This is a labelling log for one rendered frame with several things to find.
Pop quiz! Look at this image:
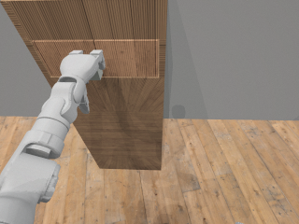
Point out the robot left hand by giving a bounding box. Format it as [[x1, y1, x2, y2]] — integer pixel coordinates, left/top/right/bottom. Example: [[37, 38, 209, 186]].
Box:
[[60, 49, 106, 114]]

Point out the left robot forearm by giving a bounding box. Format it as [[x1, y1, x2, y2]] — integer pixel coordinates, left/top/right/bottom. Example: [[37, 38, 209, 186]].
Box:
[[0, 74, 86, 190]]

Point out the drawer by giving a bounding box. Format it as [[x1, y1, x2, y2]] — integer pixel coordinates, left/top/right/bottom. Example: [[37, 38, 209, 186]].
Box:
[[32, 39, 159, 77]]

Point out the cabinet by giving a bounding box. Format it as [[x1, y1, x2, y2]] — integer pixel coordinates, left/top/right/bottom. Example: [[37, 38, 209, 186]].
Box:
[[0, 0, 168, 171]]

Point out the left robot upper arm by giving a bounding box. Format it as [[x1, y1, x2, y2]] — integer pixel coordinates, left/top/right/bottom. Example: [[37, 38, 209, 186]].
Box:
[[0, 152, 61, 224]]

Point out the handle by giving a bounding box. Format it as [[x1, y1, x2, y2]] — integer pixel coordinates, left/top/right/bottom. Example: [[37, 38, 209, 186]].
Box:
[[90, 68, 103, 80]]

